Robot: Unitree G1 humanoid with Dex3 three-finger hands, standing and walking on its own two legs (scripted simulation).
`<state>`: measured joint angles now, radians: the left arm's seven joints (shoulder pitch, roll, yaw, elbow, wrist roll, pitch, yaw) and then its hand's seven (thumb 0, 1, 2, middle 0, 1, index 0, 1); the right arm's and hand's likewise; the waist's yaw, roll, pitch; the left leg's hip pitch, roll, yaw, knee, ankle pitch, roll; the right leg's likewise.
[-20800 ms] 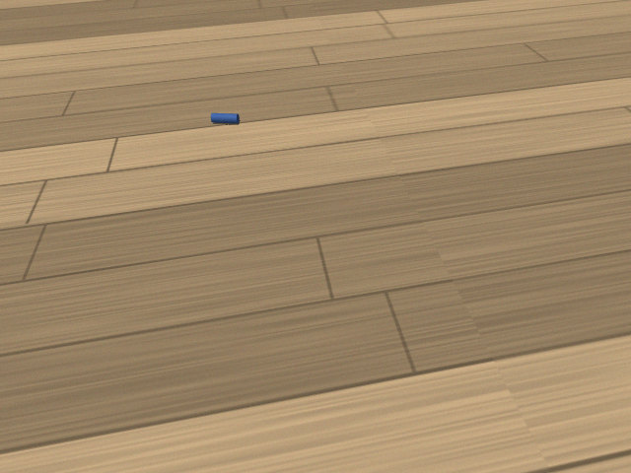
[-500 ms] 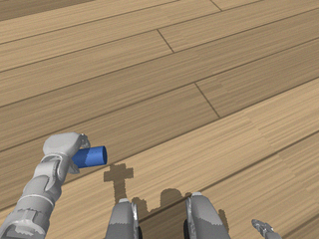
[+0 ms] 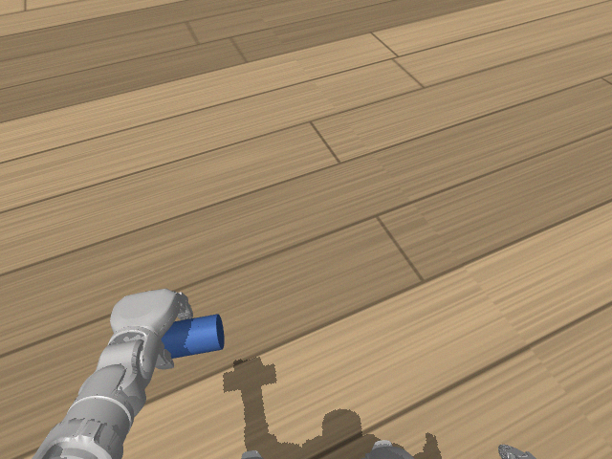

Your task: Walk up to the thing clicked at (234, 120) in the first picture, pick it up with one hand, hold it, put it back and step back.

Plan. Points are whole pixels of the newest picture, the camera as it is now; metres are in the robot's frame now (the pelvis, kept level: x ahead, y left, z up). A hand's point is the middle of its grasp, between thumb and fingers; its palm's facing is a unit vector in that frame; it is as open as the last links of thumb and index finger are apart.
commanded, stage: lift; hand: left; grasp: from above
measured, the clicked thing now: (170, 340) +0.34 +0.22 -0.12
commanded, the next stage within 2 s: hold in 0.06 s
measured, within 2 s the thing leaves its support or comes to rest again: neither
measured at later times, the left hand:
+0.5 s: hand (148, 316) +0.35 +0.22 -0.03, palm faces -0.46 -0.05 -0.89, open 8.3 cm
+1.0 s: hand (144, 323) +0.33 +0.22 -0.01, palm faces -0.47 -0.05 -0.88, open 8.3 cm
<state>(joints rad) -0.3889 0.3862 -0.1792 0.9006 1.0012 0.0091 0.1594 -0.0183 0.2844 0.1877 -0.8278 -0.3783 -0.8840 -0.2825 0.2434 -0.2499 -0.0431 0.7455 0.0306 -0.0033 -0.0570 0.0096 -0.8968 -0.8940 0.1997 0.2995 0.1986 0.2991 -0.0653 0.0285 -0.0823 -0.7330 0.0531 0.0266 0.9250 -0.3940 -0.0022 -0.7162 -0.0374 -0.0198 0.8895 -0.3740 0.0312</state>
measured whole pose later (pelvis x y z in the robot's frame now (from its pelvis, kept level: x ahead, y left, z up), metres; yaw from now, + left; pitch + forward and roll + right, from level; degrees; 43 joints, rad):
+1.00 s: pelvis +0.03 +0.00 +0.05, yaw -1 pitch +3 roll +0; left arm -0.28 0.39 -0.22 0.73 0.99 0.00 0.01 -0.02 0.29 0.19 -0.85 -0.33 -0.90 -0.25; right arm 0.21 -0.26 -0.05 0.69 0.05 0.09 -0.05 0.01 -0.90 -0.89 0.20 0.30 0.20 0.30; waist -0.01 0.04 -0.02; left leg -0.33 0.03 0.06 0.54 -0.27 0.00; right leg -0.34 -0.04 0.00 0.55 -0.26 0.03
